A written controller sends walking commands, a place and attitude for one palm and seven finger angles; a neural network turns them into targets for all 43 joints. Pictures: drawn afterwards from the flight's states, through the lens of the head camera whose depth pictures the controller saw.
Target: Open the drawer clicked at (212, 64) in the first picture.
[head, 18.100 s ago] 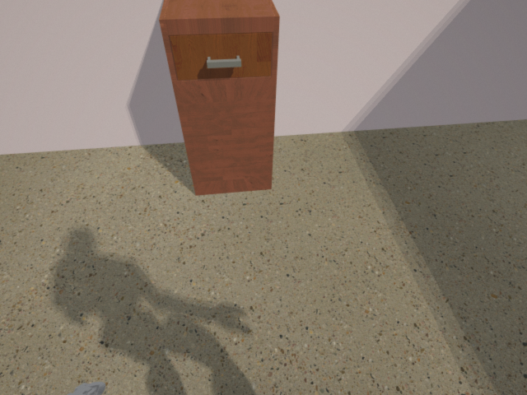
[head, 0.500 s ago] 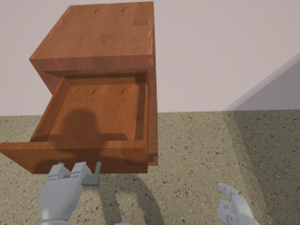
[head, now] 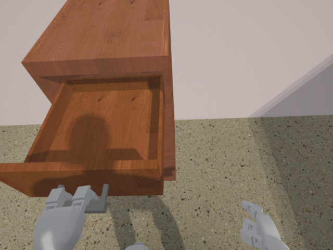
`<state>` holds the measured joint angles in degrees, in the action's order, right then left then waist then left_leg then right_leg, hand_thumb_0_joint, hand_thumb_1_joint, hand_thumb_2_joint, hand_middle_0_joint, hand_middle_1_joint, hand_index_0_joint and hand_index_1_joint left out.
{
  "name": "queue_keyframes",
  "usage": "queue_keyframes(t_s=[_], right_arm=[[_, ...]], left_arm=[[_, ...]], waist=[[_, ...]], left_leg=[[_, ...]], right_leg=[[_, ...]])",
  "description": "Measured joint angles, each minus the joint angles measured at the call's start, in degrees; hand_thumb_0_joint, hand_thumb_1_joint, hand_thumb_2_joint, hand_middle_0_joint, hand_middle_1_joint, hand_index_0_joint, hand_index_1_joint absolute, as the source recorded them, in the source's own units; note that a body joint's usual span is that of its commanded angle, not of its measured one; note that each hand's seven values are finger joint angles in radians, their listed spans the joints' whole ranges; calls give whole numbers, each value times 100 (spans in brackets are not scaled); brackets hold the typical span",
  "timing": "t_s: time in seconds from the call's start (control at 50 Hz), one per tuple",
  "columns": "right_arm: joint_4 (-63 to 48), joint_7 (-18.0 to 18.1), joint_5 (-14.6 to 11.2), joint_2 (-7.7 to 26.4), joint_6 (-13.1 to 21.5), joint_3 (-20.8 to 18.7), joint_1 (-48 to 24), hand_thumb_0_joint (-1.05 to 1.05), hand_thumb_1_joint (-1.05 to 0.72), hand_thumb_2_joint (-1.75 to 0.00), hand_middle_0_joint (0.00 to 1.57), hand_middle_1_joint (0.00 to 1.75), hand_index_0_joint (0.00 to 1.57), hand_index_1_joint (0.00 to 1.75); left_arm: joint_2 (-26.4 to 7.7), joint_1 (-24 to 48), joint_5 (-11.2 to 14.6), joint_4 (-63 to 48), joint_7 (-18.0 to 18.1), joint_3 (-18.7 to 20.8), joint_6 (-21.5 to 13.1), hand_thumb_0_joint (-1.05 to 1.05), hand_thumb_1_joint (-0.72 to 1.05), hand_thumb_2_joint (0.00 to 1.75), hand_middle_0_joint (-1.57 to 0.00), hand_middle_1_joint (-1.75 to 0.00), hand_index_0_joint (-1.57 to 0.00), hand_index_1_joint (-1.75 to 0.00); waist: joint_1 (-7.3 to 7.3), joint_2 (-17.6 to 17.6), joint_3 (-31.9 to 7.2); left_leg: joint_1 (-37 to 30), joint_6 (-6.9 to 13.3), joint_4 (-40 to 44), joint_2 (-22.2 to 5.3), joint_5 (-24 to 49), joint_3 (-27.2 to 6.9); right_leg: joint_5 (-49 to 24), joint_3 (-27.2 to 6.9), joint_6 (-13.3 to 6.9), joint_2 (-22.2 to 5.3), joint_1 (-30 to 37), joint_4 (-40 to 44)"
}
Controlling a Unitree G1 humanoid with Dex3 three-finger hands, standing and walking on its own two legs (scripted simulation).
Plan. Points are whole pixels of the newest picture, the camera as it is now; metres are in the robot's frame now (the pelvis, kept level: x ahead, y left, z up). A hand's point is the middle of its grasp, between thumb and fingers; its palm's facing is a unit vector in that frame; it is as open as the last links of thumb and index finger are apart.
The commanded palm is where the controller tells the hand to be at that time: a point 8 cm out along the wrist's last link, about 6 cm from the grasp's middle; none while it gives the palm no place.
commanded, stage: open the thumb to release the handle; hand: left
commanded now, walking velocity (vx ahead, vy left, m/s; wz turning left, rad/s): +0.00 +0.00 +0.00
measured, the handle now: (80, 197) +0.23 +0.22 +0.02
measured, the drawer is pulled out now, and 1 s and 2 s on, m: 0.30 0.30 0.30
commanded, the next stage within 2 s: lift the hand off the handle in 0.48 s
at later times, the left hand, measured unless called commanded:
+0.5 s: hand (76, 228) +0.17 +0.21 +0.01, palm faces +0.00 -0.10 -0.99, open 12.4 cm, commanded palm +0.14 +0.22 +0.05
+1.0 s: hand (76, 225) +0.18 +0.21 +0.01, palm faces +0.03 -0.11 -0.99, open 13.8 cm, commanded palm +0.16 +0.22 +0.07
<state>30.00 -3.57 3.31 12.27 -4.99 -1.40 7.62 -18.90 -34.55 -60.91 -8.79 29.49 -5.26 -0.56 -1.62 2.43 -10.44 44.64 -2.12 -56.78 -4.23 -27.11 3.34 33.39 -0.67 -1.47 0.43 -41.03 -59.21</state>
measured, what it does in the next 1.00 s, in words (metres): stands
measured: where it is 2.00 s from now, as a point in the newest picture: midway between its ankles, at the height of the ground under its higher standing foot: outside the picture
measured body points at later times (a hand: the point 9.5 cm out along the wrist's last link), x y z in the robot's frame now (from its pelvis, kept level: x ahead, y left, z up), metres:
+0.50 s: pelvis -0.02 -0.01 +0.01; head +0.01 -0.04 +0.46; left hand +0.17 +0.21 +0.06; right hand +0.19 -0.23 -0.09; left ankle +0.00 +0.15 -0.67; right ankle -0.05 -0.10 -0.67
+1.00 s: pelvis -0.03 +0.00 +0.01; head +0.00 -0.03 +0.46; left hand +0.17 +0.21 +0.06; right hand +0.17 -0.22 -0.10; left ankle +0.00 +0.15 -0.67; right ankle -0.05 -0.10 -0.67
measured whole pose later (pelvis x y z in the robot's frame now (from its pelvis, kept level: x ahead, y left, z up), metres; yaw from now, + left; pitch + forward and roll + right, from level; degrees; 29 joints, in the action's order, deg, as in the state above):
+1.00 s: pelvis -0.03 +0.00 +0.01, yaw +2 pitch +10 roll +1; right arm 35.4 1.8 2.1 11.8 -5.1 -1.4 7.1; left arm -17.5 -18.5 -61.2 3.5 27.2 -9.0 2.5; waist -3.0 3.2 -7.8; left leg 40.2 -2.1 -52.0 -3.2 -21.9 0.7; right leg 29.2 1.9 -1.8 -0.1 -35.6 -54.6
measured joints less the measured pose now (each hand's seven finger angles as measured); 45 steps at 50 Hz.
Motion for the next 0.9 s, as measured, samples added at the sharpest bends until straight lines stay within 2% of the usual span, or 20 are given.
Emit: queue_keyframes(t_s=[0.06, 0.2, 0.46, 0.56, 0.68, 0.9], right_arm=[[86, 107, 36, 13, 10, -29, -25, 1, -90, -90, 20, 29, 20, 30], [267, 276, -42, 13, -21, -22, -88, 1, -90, -90, 20, 29, 20, 30], [264, 365, -85, 14, 30, 3, -81, 1, -90, -90, 20, 30, 20, 30], [277, 346, -69, 54, 20, -46, -54, 1, -90, -90, 20, 29, 20, 30], [331, 343, -55, 73, 9, -86, 8, 1, -90, -90, 20, 29, 20, 30], [532, 482, -105, -6, -14, -29, -7, 1, -90, -90, 20, 29, 20, 30]], left_arm=[[-36, 256, -131, 197, 123, -62, -23, 3, 70, 79, -30, -131, -37, -130], [105, 687, -83, 501, 74, -192, 162, 1, 55, 75, -34, -129, -38, -130], [57, 993, -33, 887, -241, -98, 86, 0, -18, 44, -33, -123, -34, -123], [79, 1058, -46, 936, -219, -68, 51, 0, -37, 36, -32, -121, -33, -121], [149, 1152, -89, 976, -121, -130, 133, 0, -46, 32, -30, -120, -32, -120], [161, 1487, -117, 1226, -82, -328, 244, 0, -49, 31, -32, -122, -32, -120]], waist=[[-63, 20, 32], [-134, 38, 90], [-75, 9, 149], [-61, 17, 162], [-69, 35, 162], [-134, 73, 203]], left_leg=[[35, -5, -23, 27, 16, -75], [-131, -22, 123, 62, 132, -156], [-448, -48, 445, 44, 372, -202], [-401, -50, 409, 40, 390, -209], [-304, -36, 343, 59, 395, -223], [-314, -1, 374, 101, 464, -258]], right_leg=[[6, 74, -7, -21, 9, -7], [-72, 157, -30, -43, 201, 124], [-285, 204, -83, -6, 502, 405], [-302, 207, -84, -1, 455, 369], [-301, 216, -69, -19, 369, 304], [-361, 249, -41, -52, 404, 346]])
